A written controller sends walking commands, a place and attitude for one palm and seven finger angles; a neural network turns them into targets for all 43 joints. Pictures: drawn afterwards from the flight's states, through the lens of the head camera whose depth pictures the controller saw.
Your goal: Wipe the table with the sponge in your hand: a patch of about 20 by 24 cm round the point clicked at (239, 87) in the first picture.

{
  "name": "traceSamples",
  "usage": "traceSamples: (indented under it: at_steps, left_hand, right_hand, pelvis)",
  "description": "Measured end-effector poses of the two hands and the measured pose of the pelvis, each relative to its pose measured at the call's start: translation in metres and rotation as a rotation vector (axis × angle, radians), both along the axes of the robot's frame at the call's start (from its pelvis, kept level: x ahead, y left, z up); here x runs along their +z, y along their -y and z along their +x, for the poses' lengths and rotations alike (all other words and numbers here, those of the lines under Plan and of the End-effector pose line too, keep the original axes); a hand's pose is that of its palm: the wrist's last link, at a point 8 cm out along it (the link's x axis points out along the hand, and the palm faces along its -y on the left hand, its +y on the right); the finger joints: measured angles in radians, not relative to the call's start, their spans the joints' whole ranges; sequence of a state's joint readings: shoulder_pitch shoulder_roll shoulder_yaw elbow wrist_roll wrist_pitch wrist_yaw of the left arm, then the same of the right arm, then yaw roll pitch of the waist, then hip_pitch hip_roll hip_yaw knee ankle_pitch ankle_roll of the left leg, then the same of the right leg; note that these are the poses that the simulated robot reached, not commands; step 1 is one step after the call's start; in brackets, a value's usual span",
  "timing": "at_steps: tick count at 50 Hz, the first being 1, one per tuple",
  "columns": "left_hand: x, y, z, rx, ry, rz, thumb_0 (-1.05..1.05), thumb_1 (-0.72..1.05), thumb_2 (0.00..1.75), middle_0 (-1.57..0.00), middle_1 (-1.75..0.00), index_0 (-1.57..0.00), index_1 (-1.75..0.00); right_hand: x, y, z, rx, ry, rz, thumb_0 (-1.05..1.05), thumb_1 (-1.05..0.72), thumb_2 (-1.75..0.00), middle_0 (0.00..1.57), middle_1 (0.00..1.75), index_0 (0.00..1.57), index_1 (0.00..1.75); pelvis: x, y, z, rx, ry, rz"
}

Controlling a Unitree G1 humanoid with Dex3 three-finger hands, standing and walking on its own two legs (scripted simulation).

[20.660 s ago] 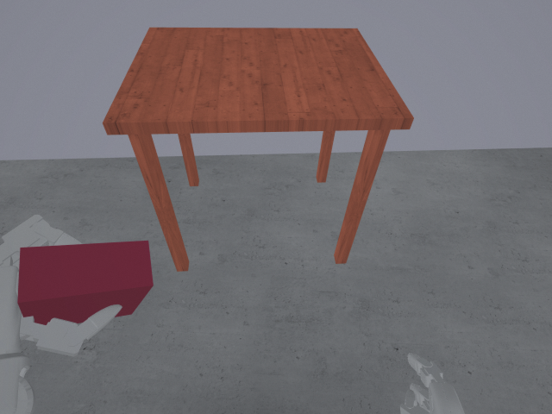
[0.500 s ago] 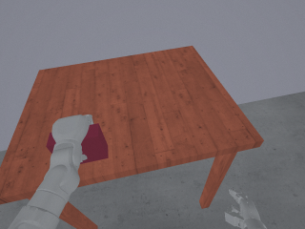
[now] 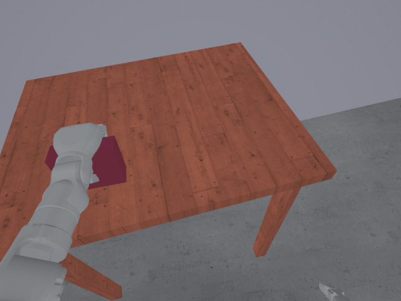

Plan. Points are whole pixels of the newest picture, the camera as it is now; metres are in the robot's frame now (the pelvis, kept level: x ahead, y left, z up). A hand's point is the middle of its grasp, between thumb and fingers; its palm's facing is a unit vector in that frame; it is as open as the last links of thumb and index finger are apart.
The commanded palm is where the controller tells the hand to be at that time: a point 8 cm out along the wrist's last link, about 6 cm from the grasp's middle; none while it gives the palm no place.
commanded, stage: wipe forward along the first lane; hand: left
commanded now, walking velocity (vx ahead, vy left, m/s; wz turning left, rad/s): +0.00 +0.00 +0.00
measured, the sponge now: (92, 169) +0.37 +0.29 +0.03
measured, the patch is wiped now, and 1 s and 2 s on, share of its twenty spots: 0.35 0.55 0.65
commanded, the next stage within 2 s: slide across to the middle lane in 0.86 s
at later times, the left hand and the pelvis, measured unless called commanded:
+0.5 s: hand (91, 138) +0.44 +0.30 +0.06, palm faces -0.10 +0.02 -0.99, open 9.4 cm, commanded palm +0.42 +0.30 +0.10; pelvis +0.01 +0.01 +0.00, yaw +0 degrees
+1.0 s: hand (91, 125) +0.48 +0.31 +0.06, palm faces -0.12 +0.03 -0.99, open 9.4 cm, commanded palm +0.47 +0.31 +0.11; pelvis +0.01 +0.02 -0.01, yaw +0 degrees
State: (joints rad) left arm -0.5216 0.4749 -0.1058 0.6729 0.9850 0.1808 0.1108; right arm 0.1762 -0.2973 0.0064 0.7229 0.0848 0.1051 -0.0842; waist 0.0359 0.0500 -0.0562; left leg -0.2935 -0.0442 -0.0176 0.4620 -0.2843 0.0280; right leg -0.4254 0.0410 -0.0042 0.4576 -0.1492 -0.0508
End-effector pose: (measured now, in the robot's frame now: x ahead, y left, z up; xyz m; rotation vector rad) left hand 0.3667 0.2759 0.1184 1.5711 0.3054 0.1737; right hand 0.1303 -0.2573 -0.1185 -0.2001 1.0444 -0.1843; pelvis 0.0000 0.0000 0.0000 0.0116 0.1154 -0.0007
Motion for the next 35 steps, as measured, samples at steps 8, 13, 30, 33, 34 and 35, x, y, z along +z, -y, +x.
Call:
traceSamples:
  at_steps: [8,13,30,33,34,35]
  left_hand:
    - [0.001,-0.006,0.02,-0.004,-0.015,0.0,0.02,-0.5,1.11,-0.82,-1.39,-0.83,-1.39]
    - [0.001,-0.01,0.034,-0.007,-0.024,0.01,0.02,-0.5,1.11,-0.81,-1.38,-0.82,-1.4]
    - [0.0,-0.019,0.062,-0.012,-0.018,0.017,0.02,-0.5,1.12,-0.82,-1.38,-0.82,-1.41]
    - [-0.001,-0.02,0.067,-0.01,-0.023,0.021,0.02,-0.5,1.12,-0.82,-1.38,-0.82,-1.41]
    - [0.0,-0.02,0.068,-0.01,-0.024,0.021,0.02,-0.5,1.12,-0.82,-1.38,-0.82,-1.41]
    - [0.0,-0.021,0.07,-0.01,-0.025,0.021,0.02,-0.5,1.12,-0.82,-1.38,-0.82,-1.41]
  right_hand:
    - [-0.001,-0.001,-0.012,-0.022,-0.024,0.001,0.01,-0.9,-0.89,0.21,0.3,0.2,0.3]
    - [-0.002,0.001,-0.02,-0.035,-0.049,-0.006,0.01,-0.9,-0.89,0.21,0.3,0.2,0.3]
    - [-0.008,-0.002,-0.044,-0.076,-0.153,-0.015,0.01,-0.9,-0.89,0.21,0.3,0.2,0.3]
    - [-0.007,-0.003,-0.045,-0.079,-0.158,-0.016,0.01,-0.9,-0.89,0.21,0.3,0.2,0.3]
    - [-0.007,-0.004,-0.046,-0.081,-0.16,-0.017,0.01,-0.9,-0.89,0.21,0.3,0.2,0.3]
    - [-0.007,-0.004,-0.047,-0.082,-0.162,-0.017,0.01,-0.9,-0.89,0.21,0.3,0.2,0.3]
  pelvis:
    - [-0.001,0.001,0.0,-0.002,-0.023,-0.002]
    - [-0.002,-0.001,0.001,0.0,-0.041,-0.005]
    - [-0.003,-0.011,0.01,0.0,-0.084,-0.014]
    - [-0.003,-0.012,0.01,0.002,-0.089,-0.015]
    - [-0.003,-0.013,0.01,0.001,-0.092,-0.015]
    - [-0.003,-0.013,0.01,0.001,-0.094,-0.016]
